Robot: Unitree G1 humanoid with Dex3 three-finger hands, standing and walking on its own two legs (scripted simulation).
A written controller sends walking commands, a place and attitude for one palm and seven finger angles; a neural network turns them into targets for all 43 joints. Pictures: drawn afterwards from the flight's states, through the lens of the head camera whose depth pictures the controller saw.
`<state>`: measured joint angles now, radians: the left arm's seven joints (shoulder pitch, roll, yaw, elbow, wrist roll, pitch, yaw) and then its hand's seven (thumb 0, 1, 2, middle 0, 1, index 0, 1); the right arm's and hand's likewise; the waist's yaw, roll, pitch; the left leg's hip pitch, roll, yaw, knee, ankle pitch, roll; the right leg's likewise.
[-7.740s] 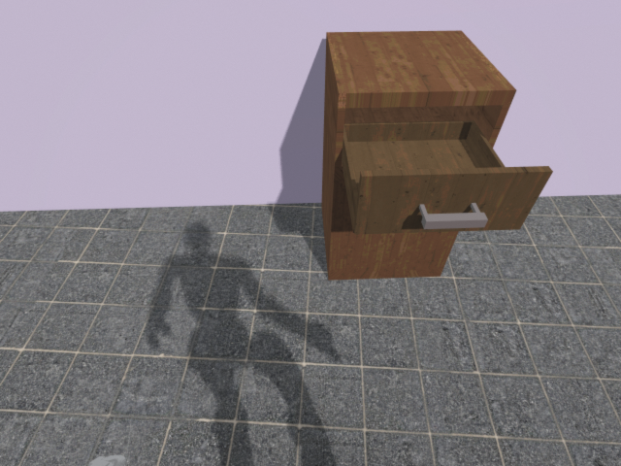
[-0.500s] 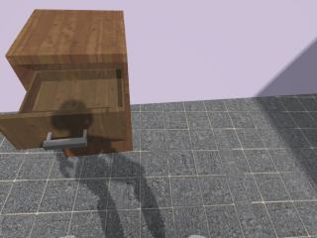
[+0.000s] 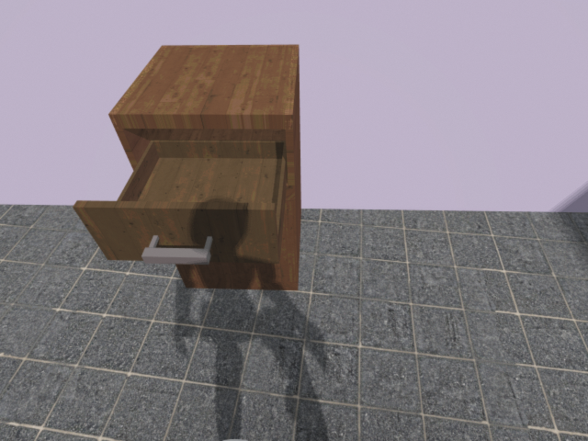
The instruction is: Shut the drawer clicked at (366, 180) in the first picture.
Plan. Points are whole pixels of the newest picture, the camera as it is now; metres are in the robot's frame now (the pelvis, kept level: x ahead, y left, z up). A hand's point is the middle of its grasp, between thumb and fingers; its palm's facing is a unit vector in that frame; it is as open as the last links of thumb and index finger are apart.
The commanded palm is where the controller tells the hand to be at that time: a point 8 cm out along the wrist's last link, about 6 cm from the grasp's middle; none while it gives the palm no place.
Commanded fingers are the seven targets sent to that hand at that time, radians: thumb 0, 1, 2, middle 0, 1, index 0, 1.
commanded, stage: take the last steps up to it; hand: left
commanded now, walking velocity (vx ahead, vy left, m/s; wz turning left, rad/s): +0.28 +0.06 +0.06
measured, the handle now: (179, 248) +0.51 +0.29 -0.11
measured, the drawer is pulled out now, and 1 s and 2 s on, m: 0.29 0.29 0.29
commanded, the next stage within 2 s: come to a stop and stand still in 0.62 s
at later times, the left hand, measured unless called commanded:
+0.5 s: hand out of the picture +0.12 +0.28 -0.18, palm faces +0.07 -0.98 -0.17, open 7.4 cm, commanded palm none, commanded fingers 0.00 0.90 0.90 -0.20 -0.30 -0.20 -0.30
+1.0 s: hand (188, 353) +0.30 +0.23 -0.17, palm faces +0.00 -0.97 -0.25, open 7.2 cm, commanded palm none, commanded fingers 0.00 0.90 0.90 -0.20 -0.30 -0.20 -0.30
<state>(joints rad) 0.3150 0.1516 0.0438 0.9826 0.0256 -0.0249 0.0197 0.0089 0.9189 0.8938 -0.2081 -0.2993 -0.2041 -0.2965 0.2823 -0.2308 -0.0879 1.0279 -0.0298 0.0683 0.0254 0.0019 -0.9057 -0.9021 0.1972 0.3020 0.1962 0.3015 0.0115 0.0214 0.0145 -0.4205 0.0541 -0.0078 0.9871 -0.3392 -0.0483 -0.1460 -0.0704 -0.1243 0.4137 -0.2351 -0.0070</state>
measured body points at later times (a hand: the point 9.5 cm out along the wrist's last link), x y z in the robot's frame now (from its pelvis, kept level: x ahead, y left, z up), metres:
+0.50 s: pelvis +0.10 +0.10 +0.00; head +0.09 +0.11 +0.45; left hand +0.11 +0.33 -0.17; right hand +0.06 -0.12 -0.15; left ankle +0.03 +0.16 -0.75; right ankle +0.17 -0.04 -0.66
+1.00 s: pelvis +0.20 +0.05 -0.01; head +0.24 +0.03 +0.43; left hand +0.30 +0.28 -0.15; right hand +0.21 -0.17 -0.18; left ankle +0.19 +0.20 -0.69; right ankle +0.28 -0.03 -0.75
